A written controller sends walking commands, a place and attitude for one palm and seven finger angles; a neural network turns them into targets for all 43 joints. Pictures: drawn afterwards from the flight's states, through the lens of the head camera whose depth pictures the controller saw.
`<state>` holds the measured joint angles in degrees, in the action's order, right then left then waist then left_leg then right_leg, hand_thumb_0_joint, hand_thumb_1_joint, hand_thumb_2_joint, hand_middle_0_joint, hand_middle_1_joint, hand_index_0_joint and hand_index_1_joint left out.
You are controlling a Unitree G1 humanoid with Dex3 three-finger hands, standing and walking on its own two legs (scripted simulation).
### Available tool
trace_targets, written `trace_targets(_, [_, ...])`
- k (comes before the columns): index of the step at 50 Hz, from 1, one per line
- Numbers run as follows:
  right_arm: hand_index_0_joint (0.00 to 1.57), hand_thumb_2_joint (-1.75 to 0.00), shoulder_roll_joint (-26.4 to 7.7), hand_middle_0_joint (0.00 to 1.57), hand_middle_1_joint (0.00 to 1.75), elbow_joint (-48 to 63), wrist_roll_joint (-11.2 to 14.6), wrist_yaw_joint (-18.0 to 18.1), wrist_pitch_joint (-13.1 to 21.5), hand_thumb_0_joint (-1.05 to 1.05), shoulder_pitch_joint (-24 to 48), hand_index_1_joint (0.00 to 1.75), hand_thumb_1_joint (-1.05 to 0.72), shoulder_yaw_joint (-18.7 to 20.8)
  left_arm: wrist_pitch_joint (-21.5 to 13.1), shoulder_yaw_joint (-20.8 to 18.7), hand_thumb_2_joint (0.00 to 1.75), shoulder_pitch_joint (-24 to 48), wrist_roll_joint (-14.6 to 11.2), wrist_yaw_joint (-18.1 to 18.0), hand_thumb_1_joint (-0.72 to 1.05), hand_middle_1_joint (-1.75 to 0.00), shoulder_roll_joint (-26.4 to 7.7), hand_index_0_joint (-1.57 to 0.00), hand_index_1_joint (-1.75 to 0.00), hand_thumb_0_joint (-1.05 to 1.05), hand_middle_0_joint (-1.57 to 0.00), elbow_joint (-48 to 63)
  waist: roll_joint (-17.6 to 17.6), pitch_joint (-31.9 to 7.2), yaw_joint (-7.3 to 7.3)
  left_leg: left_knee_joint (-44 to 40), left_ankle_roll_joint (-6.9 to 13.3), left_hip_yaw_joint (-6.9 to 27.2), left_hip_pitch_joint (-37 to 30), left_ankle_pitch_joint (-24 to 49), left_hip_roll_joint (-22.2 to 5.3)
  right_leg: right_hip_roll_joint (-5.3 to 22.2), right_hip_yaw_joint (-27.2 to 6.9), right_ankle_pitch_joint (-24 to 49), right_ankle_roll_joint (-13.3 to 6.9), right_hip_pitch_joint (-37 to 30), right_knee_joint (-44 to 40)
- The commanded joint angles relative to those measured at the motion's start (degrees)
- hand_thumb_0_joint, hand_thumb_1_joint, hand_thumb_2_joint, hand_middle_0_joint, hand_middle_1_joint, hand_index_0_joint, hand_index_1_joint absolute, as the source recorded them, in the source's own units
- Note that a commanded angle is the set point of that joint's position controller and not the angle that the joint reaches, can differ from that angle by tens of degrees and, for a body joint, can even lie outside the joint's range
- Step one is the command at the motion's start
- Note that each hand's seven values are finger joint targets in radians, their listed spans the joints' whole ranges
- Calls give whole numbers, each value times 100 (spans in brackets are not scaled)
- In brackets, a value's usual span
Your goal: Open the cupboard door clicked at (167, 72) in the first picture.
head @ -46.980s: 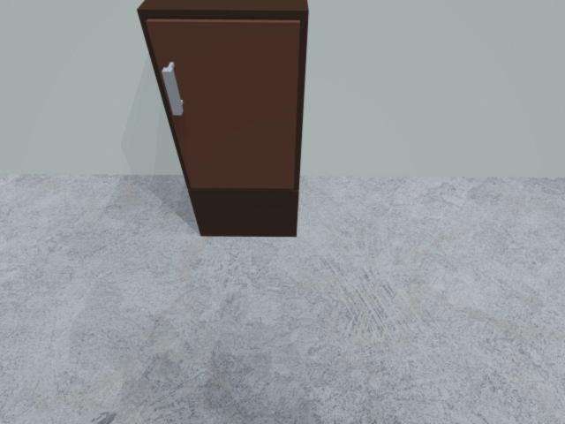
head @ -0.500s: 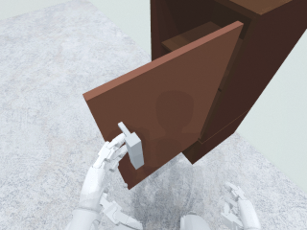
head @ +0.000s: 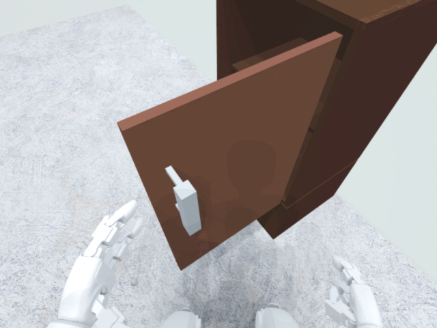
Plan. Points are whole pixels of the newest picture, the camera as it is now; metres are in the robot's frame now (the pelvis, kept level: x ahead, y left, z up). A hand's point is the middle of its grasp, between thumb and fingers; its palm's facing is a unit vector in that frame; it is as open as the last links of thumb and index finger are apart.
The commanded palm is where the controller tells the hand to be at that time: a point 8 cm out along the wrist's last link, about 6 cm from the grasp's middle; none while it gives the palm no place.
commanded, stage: draw the hand back to the body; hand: left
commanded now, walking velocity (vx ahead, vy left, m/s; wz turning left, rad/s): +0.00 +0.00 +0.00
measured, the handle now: (182, 201) +0.32 +0.09 +0.07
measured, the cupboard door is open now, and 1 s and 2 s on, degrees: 90 90 90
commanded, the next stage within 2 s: step back with the hand held close in 1.64 s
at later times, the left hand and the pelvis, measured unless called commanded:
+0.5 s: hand (92, 269) +0.18 +0.17 +0.13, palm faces -0.08 -0.99 -0.09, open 16.3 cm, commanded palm +0.15 +0.24 +0.15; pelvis +0.00 +0.02 +0.03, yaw +0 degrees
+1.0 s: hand (5, 218) +0.22 +0.26 +0.20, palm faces +0.34 -0.85 -0.39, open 12.2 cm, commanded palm +0.17 +0.30 +0.23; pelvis +0.03 +0.03 +0.08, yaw -1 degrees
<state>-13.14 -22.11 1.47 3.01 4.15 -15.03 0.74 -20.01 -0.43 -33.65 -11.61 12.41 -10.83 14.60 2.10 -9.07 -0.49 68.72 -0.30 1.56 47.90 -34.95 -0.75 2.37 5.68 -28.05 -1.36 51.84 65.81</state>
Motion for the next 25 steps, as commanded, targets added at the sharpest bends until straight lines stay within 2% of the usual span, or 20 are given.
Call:
trace_targets(1, [20, -90, -602, 20, 30, 982, 10, 65, 420, 0, 343, 30, -90, 219, -372, -134, 30, 119, -134, 134, -50, -30, -407, -15, -30, 0, -15, 1256, -349, -715, 125, -938, 87, -47, 214, 1196, 230, -165, -577, 521, -4, -1374, -1204])
trace_targets(2, [20, -90, -596, 20, 30, 992, 4, 58, 443, 0, 350, 30, -90, 211, -369, -40, 30, 179, -116, 120, -50, -30, -322, -15, -30, 0, -15, 1264, -241, -698, 137, -954, 82, -41, 178, 1118, 239, -169, -534, 428, 1, -1260, -1169])
trace_targets(3, [20, -90, -599, 20, 30, 1001, 9, 59, 444, 0, 333, 30, -90, 216, -351, -99, 30, 151, -106, 83, -50, -30, -381, -15, -30, 0, -15, 1286, -246, -734, 101, -991, 76, -28, 171, 1076, 231, -171, -492, 350, -4, -1233, -1148])
trace_targets(4, [20, -90, -613, 20, 30, 1045, 18, 61, 445, 0, 337, 30, -90, 217, -352, -220, 30, 221, -96, 26, -50, -30, -539, -15, -30, 0, -15, 1530, -98, -827, 39, -1066, 75, -20, 74, 1081, 233, -181, -492, 327, -21, -1290, -1155])
trace_targets(5, [20, -90, -606, 20, 30, 1093, 23, 66, 435, 0, 310, 30, -90, 193, -310, -292, 30, 241, -87, -37, -50, -30, -653, -15, -30, 0, -15, 1728, -56, -919, 21, -1140, 88, -24, -14, 1071, 240, -186, -480, 308, -22, -1387, -1201])
trace_targets(6, [20, -90, -612, 20, 30, 1081, 27, 82, 409, 0, 308, 30, -90, 200, -248, -523, 30, 239, -60, -127, -50, -30, -879, -15, -30, 0, -15, 1813, -65, -963, -30, -1204, 95, -21, -63, 1112, 233, -208, -473, 327, -35, -1512, -1233])
trace_targets(8, [20, -90, -559, 20, 30, 1132, 70, 91, 390, 0, 272, 30, -90, 172, -109, -458, 30, 35, -78, -184, -50, -30, -715, -15, -30, 0, -15, 1922, 24, -966, -34, -1378, 92, -28, -293, 1233, 239, -230, -378, 549, -23, -1642, -1301])
trace_targets(12, [20, -90, -576, 20, 30, 1099, 118, 109, 371, 0, 314, 30, -90, 107, 213, -431, 30, -62, -176, -164, -50, -30, -591, -15, -30, 0, -15, 1714, -218, -546, 47, -1661, 90, 25, -391, 1117, 211, -256, -288, 426, 19, -1750, -1587])
trace_targets(13, [20, -90, -586, 20, 30, 1074, 126, 120, 382, 0, 308, 30, -90, 108, 268, -488, 30, -50, -195, -142, -50, -30, -625, -15, -30, 0, -15, 1724, -140, -486, 53, -1702, 89, 15, -464, 1108, 204, -258, -289, 429, 25, -1751, -1646])
trace_targets(14, [20, -90, -606, 20, 30, 1086, 125, 124, 393, 0, 299, 30, -90, 91, 319, -536, 30, -80, -198, -120, -50, -30, -688, -15, -30, 0, -15, 1774, -157, -478, 30, -1785, 85, 34, -507, 1092, 197, -258, -251, 406, 23, -1792, -1664])
trace_targets(16, [20, -90, -639, 20, 30, 1078, 119, 131, 439, 0, 319, 30, -90, 52, 407, -491, 30, 36, -203, -80, -50, -30, -691, -15, -30, 0, -15, 1754, -217, -300, 74, -1911, 98, 80, -583, 1019, 176, -266, -223, 310, 22, -1828, -1771])
trace_targets(17, [20, -90, -639, 20, 30, 1078, 131, 138, 479, 0, 322, 30, -90, 49, 424, -522, 30, 68, -209, -66, -50, -30, -716, -15, -30, 0, -15, 1856, -78, -315, 60, -1953, 92, 72, -690, 1048, 174, -264, -213, 364, 28, -1817, -1781])
trace_targets(21, [20, -90, -638, 20, 30, 975, 140, 139, 570, 0, 313, 30, -90, 35, 496, -969, 30, -68, -318, -44, -50, -30, -962, -15, -30, 0, -15, 1846, -195, -322, -30, -2103, 86, 79, -842, 1223, 156, -287, -188, 531, 16, -2128, -1922])
trace_targets(22, [20, -90, -629, 20, 30, 980, 146, 136, 603, 0, 340, 30, -90, 11, 504, -917, 30, 12, -368, -10, -50, -30, -896, -15, -30, 0, -15, 1933, -98, -268, -11, -2136, 85, 65, -897, 1244, 164, -275, -200, 573, 24, -2167, -1969])
trace_targets(23, [20, -90, -638, 20, 30, 944, 161, 142, 625, 0, 322, 30, -90, 21, 505, -1072, 30, 56, -401, 3, -50, -30, -1013, -15, -30, 0, -15, 1981, -120, -313, -25, -2184, 72, 89, -982, 1347, 143, -286, -167, 701, 20, -2229, -1960])
trace_targets(24, [20, -90, -632, 20, 30, 930, 166, 143, 665, 0, 342, 30, -90, 10, 522, -1078, 32, 12, -438, 40, -47, -30, -993, -15, -30, 0, -15, 2044, 48, -347, -53, -2214, 69, 72, -1079, 1476, 154, -286, -171, 858, 11, -2303, -1980])
trace_targets(25, [20, -90, -617, 20, 30, 902, 177, 141, 697, 0, 313, 30, -90, 10, 552, -1150, 33, -13, -477, 74, -43, -30, -1032, -15, -30, 0, -15, 2075, 64, -407, -48, -2240, 65, 75, -1179, 1609, 149, -294, -155, 1028, 17, -2368, -2000])
